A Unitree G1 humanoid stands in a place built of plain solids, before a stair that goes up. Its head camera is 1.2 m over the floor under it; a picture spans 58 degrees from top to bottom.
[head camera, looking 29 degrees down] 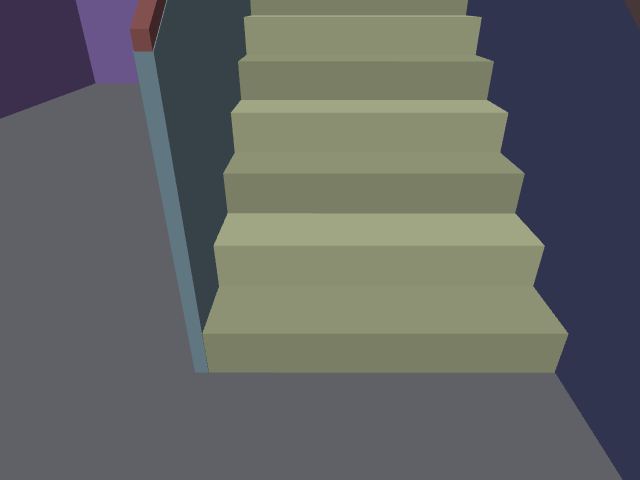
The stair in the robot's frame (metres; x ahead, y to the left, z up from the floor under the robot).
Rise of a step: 0.19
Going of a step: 0.29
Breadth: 1.28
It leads straight ahead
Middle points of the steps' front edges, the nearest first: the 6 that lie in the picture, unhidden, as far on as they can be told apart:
1.16 -0.23 0.19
1.45 -0.23 0.37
1.73 -0.23 0.56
2.02 -0.23 0.75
2.31 -0.23 0.94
2.60 -0.23 1.12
